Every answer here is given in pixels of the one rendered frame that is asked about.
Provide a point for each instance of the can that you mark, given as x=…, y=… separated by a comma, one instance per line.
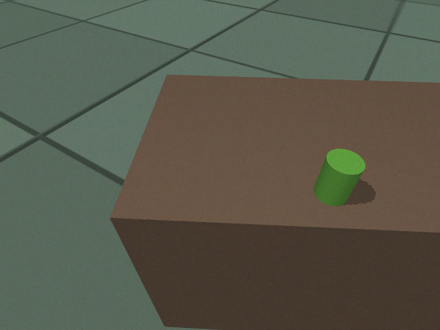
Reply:
x=338, y=176

